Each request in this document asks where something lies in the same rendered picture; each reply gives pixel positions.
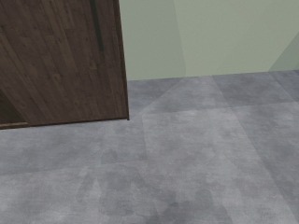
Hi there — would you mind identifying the handle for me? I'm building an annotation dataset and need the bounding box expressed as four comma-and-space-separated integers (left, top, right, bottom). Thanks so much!
89, 0, 105, 52

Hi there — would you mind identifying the wardrobe door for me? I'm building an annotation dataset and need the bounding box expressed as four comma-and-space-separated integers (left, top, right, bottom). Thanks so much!
0, 0, 127, 126
0, 89, 26, 124

